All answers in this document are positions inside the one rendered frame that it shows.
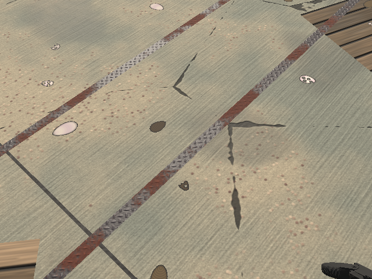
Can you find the right robot hand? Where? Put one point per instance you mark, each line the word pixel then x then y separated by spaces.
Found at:
pixel 346 271

